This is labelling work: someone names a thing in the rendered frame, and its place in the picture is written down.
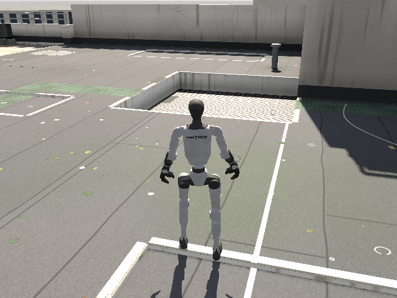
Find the left robot upper arm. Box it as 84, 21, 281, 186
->
167, 126, 184, 161

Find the robot right forearm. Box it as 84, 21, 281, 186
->
225, 149, 238, 169

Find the left robot hand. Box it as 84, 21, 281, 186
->
160, 171, 174, 184

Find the right robot hand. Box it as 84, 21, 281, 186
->
225, 167, 240, 179

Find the left robot thigh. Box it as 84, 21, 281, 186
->
178, 173, 190, 209

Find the right robot upper arm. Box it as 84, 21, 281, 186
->
210, 125, 230, 160

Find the robot left forearm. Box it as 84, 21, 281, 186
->
161, 151, 173, 173

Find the robot left foot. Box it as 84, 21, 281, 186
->
179, 236, 188, 249

